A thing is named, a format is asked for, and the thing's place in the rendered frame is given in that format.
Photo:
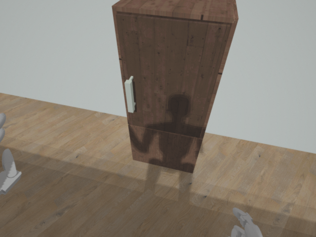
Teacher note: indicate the left robot hand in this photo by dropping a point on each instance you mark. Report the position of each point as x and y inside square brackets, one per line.
[10, 176]

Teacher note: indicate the right robot hand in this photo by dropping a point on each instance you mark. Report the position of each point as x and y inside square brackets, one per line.
[250, 229]

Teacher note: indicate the cupboard door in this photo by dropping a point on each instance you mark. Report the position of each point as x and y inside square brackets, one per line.
[174, 64]

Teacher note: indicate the handle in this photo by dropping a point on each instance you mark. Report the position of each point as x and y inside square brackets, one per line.
[129, 95]

